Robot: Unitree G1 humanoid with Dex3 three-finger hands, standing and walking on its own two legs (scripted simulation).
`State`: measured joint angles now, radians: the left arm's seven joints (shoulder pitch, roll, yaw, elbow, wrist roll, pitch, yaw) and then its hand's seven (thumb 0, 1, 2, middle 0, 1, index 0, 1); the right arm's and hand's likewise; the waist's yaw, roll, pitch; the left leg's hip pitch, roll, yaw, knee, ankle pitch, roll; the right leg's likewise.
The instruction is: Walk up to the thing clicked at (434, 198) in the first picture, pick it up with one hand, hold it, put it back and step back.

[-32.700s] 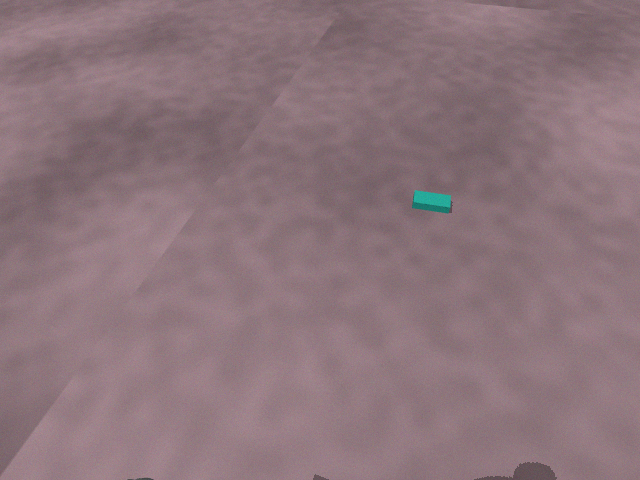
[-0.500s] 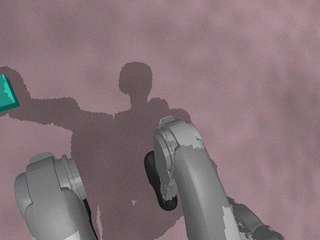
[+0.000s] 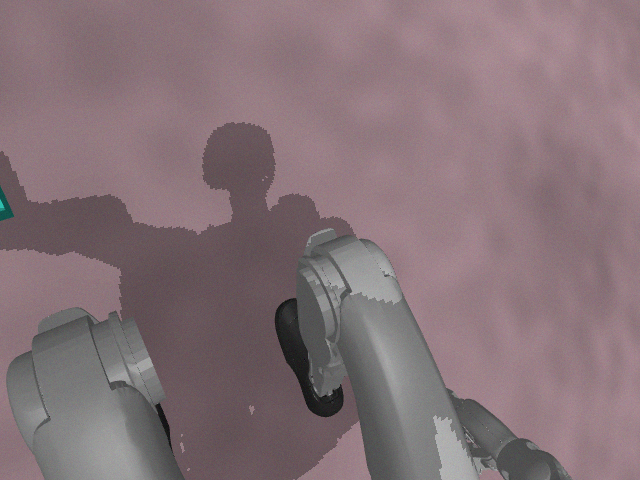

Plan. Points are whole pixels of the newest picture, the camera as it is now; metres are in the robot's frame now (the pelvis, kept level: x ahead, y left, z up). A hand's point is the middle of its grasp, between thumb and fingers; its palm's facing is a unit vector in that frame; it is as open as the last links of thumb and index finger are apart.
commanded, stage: rest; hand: left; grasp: from above
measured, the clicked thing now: out of the picture +0.45 +0.34 -0.27
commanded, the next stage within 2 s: open in 0.26 s
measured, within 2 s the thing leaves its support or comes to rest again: rests again in 0.12 s
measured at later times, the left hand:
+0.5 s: hand out of the picture +0.44 +0.33 -0.25, palm faces -0.44 -0.19 -0.88, open 10.2 cm
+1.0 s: hand out of the picture +0.44 +0.33 -0.25, palm faces -0.44 -0.17 -0.88, open 12.9 cm
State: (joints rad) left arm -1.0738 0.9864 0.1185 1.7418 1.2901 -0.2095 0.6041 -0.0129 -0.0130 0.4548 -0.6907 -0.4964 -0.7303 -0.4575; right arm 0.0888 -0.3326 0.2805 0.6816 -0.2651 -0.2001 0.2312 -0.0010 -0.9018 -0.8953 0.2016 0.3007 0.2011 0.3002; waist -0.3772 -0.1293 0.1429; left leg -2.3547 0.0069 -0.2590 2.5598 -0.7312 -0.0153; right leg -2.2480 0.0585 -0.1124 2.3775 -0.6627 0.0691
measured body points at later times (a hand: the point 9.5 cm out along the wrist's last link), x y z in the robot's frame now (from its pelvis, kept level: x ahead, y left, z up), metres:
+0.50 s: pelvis +0.00 +0.00 +0.00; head +0.27 +0.14 +0.33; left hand +0.46 +0.34 -0.20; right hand +0.05 -0.25 -0.05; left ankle +0.06 +0.13 -0.27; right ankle +0.12 -0.13 -0.27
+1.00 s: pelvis +0.00 +0.00 +0.00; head +0.28 +0.13 +0.33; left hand +0.46 +0.34 -0.20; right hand +0.05 -0.25 -0.05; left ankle +0.06 +0.13 -0.27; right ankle +0.12 -0.13 -0.27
